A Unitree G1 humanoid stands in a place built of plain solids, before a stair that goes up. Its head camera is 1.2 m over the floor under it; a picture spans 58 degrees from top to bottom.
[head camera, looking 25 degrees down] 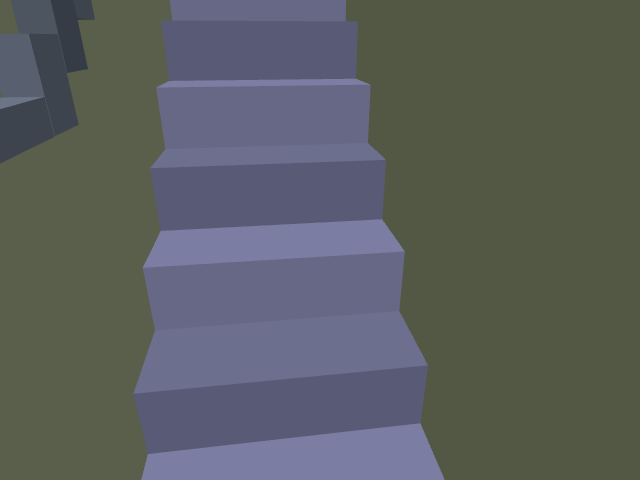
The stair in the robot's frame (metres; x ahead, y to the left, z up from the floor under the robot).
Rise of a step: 0.21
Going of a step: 0.25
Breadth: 0.84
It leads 8 degrees to the left of straight ahead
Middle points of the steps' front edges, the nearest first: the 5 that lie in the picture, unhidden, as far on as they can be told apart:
0.84 0.08 0.42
1.09 0.12 0.63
1.34 0.15 0.84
1.59 0.19 1.05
1.85 0.22 1.26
